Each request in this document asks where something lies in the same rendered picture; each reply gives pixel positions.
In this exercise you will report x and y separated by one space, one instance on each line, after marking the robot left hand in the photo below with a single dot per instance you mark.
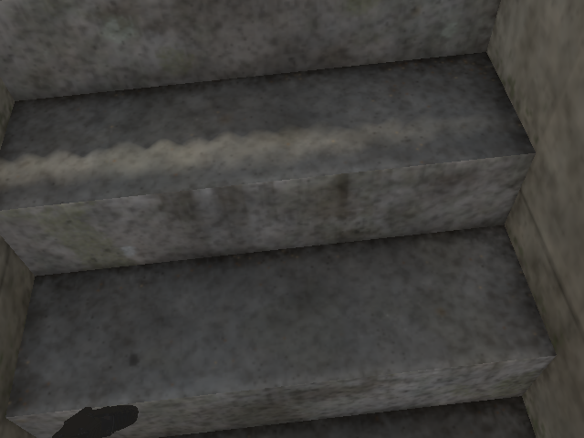
99 423

